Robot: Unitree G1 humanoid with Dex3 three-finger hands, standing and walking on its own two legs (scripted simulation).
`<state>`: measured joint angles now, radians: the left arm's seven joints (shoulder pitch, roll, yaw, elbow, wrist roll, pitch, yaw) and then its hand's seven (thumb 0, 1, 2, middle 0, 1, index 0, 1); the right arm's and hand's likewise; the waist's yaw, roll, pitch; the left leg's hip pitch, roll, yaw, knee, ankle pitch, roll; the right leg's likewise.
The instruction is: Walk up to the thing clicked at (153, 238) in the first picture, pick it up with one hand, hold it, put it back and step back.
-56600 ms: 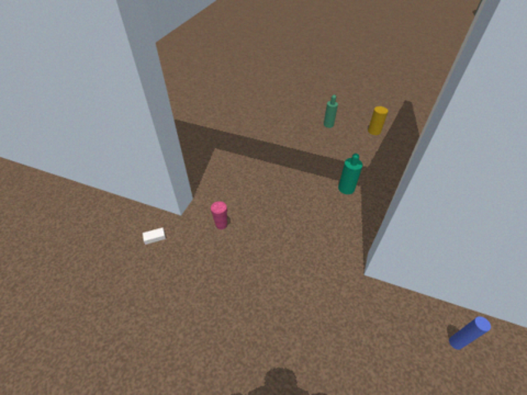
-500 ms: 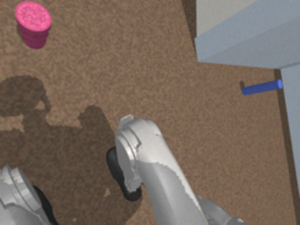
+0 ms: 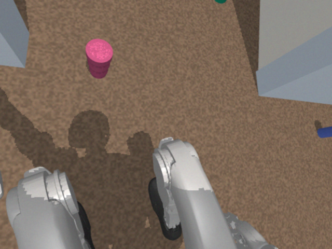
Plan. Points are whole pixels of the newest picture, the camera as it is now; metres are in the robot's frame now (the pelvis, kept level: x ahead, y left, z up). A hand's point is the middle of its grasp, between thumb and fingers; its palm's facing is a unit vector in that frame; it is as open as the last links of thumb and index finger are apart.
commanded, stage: lift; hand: left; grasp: from above
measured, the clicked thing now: out of the picture +0.48 +0.36 -0.21
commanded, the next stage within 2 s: hold in 1.78 s
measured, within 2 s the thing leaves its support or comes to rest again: neither
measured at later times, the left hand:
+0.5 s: hand out of the picture +0.43 +0.34 -0.08, palm faces -0.34 -0.25 -0.91, open 7.7 cm
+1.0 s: hand out of the picture +0.35 +0.33 +0.12, palm faces -0.33 -0.25 -0.91, open 7.8 cm
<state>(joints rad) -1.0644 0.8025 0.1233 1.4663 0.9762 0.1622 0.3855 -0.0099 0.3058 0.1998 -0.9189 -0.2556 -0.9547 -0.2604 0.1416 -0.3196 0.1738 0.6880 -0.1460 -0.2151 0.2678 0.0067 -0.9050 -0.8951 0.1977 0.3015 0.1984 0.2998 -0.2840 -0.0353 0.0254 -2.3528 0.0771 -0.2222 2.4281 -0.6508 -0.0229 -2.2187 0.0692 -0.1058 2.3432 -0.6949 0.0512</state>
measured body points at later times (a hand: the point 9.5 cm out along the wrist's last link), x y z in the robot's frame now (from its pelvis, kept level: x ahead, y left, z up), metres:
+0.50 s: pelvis +0.00 -0.01 +0.04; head +0.21 +0.05 +0.43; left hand +0.44 +0.35 -0.03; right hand +0.07 -0.27 -0.08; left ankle +0.08 +0.14 -0.29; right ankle +0.10 -0.12 -0.29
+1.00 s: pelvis +0.00 -0.01 +0.20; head +0.14 +0.03 +0.63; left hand +0.36 +0.33 +0.17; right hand +0.16 -0.25 +0.07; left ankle +0.08 +0.14 -0.29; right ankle +0.10 -0.12 -0.29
